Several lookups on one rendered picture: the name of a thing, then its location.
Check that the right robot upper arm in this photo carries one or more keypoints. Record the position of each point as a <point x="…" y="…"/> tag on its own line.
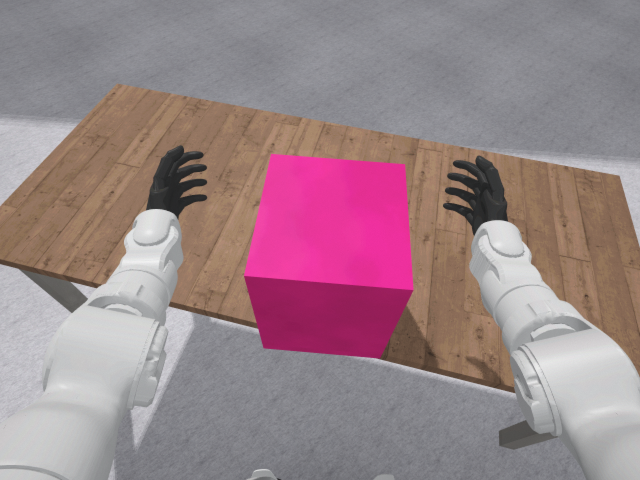
<point x="578" y="387"/>

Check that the table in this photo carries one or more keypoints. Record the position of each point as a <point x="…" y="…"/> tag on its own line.
<point x="68" y="220"/>

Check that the carton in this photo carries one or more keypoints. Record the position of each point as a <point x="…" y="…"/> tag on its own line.
<point x="329" y="268"/>

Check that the left robot hand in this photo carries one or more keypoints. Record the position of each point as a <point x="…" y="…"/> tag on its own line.
<point x="165" y="191"/>

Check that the left robot forearm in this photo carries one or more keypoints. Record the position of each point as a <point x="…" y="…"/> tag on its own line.
<point x="143" y="283"/>

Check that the right robot forearm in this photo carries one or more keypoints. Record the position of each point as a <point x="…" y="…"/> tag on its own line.
<point x="513" y="292"/>

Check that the left robot upper arm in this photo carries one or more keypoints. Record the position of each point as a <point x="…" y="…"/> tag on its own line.
<point x="107" y="362"/>

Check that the right robot hand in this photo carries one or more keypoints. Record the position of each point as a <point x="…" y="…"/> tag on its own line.
<point x="488" y="202"/>

